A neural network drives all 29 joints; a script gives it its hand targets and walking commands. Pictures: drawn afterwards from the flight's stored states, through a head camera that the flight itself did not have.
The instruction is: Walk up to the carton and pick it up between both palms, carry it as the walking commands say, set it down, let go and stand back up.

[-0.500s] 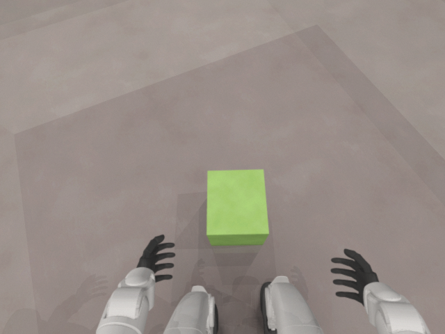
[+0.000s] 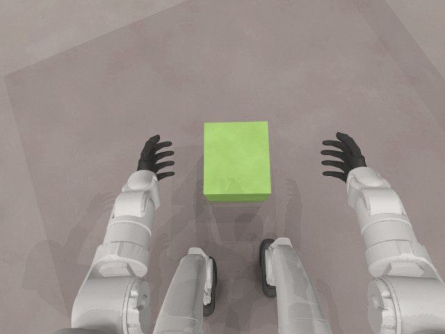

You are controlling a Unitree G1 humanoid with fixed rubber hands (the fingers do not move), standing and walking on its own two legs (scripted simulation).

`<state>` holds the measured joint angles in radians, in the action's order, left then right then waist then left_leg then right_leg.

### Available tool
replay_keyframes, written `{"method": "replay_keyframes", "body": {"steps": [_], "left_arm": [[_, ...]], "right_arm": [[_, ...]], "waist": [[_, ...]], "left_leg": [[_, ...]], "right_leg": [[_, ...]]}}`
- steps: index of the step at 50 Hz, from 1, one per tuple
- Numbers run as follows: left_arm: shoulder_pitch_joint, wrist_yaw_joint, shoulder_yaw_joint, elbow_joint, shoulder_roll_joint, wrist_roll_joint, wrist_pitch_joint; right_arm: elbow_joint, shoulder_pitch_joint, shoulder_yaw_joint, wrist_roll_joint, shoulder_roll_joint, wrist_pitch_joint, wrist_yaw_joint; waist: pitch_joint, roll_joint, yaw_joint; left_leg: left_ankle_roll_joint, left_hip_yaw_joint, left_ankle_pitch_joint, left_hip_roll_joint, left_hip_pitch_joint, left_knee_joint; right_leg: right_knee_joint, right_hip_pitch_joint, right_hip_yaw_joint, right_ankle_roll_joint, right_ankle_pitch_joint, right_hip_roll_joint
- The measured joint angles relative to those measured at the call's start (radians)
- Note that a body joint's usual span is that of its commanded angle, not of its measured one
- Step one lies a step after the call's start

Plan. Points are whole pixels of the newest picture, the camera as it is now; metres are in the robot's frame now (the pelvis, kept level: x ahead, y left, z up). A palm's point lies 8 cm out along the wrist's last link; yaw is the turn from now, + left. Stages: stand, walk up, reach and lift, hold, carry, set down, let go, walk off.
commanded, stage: reach and lift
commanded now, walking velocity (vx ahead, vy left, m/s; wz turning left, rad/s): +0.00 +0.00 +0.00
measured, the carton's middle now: (236, 165) +0.51 +0.00 -0.57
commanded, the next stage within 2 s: none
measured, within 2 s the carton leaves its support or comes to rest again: neither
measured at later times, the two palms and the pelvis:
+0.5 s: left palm (153, 132) +0.48 +0.17 -0.13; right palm (344, 122) +0.48 -0.23 -0.13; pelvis +0.00 -0.01 -0.02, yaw +3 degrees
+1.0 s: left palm (169, 146) +0.49 +0.17 -0.27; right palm (322, 140) +0.49 -0.22 -0.27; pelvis +0.00 +0.00 -0.13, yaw +3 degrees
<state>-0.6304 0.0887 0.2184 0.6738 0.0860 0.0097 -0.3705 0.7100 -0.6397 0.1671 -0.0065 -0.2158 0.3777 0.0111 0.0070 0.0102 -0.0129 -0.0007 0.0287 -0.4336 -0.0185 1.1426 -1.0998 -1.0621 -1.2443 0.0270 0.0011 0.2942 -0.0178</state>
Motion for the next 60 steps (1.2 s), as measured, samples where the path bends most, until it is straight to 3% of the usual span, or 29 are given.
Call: {"method": "replay_keyframes", "body": {"steps": [9,14,29,38,42,50,57,60], "left_arm": [[-0.074,-0.012,-0.018,0.081,0.051,0.019,0.195],[-0.18,-0.02,0.005,0.107,0.072,0.025,0.255],[-0.367,-0.061,0.101,0.11,0.101,-0.008,0.251],[-0.478,-0.086,0.134,0.184,0.105,-0.076,0.204],[-0.489,-0.066,0.133,0.191,0.077,-0.074,0.217],[-0.412,0.005,0.034,0.128,0.094,0.041,0.248],[-0.413,0.025,-0.034,0.087,0.136,0.109,0.26],[-0.471,0.028,-0.041,0.127,0.14,0.103,0.248]], "right_arm": [[0.098,-0.067,0.073,0.035,-0.006,-0.202,0.011],[0.117,-0.149,0.095,0.039,-0.032,-0.265,0.015],[0.131,-0.405,0.174,-0.041,-0.06,-0.234,0.031],[0.224,-0.485,0.245,-0.107,-0.052,-0.207,0.039],[0.2,-0.462,0.216,-0.076,-0.055,-0.225,0.015],[0.095,-0.38,0.111,0.041,-0.103,-0.257,-0.009],[0.137,-0.404,0.081,0.113,-0.143,-0.277,0.007],[0.176,-0.458,0.084,0.116,-0.159,-0.271,0.012]], "waist": [[-0.129,0.001,-0.003],[-0.143,-0.011,-0.007],[-0.128,0.001,0.006],[-0.101,-0.011,0.001],[-0.109,-0.014,0.0],[-0.142,-0.013,-0.005],[-0.134,-0.013,-0.027],[-0.111,-0.014,-0.033]], "left_leg": [[-0.017,-0.026,0.018,0.001,0.18,0.028],[-0.019,-0.031,0.036,-0.004,0.274,0.027],[-0.018,-0.012,0.111,-0.011,0.419,0.063],[-0.023,-0.032,0.018,-0.007,0.531,-0.16],[-0.02,-0.03,-0.043,-0.004,0.617,-0.282],[-0.011,-0.016,-0.121,-0.017,0.792,-0.461],[-0.014,-0.02,-0.13,-0.031,0.903,-0.566],[-0.009,-0.017,-0.132,-0.033,0.939,-0.62]], "right_leg": [[0.032,-0.17,-0.025,-0.011,-0.013,-0.001],[0.033,-0.26,-0.029,-0.014,-0.029,-0.006],[0.064,-0.41,-0.009,-0.017,-0.104,-0.01],[-0.14,-0.513,-0.028,-0.02,-0.019,-0.007],[-0.257,-0.604,-0.025,-0.016,0.031,-0.003],[-0.444,-0.79,-0.007,-0.005,0.104,-0.012],[-0.543,-0.895,0.011,0.01,0.113,-0.005],[-0.59,-0.927,0.017,0.02,0.113,-0.002]]}}
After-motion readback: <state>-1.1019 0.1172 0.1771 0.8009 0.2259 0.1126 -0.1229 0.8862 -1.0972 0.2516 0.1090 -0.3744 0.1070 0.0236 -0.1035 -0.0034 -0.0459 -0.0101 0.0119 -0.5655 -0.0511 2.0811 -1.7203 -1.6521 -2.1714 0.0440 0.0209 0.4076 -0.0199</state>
